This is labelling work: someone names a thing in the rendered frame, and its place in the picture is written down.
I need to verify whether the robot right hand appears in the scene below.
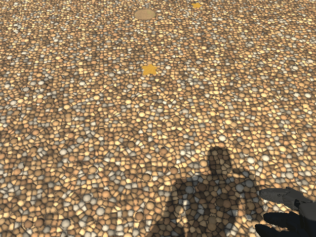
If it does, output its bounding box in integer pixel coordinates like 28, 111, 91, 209
255, 187, 316, 237

